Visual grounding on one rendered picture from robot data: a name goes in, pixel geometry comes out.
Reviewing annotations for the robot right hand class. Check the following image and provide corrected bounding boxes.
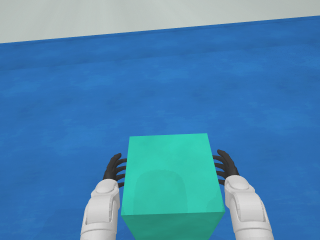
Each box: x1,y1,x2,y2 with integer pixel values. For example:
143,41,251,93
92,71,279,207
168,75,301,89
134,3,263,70
212,149,240,186

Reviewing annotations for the left robot forearm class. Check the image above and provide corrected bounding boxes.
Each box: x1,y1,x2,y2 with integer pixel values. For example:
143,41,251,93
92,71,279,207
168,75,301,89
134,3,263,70
80,179,120,240

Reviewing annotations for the right robot forearm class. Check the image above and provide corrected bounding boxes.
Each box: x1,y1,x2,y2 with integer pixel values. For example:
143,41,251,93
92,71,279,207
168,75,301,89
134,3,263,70
224,175,274,240

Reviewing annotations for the robot left hand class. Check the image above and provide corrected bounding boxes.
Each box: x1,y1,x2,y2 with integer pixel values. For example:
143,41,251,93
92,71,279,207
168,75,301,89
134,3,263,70
102,153,127,188

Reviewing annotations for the carton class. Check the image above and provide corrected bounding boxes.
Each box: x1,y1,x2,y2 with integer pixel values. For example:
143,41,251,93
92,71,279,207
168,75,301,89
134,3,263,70
121,133,226,240

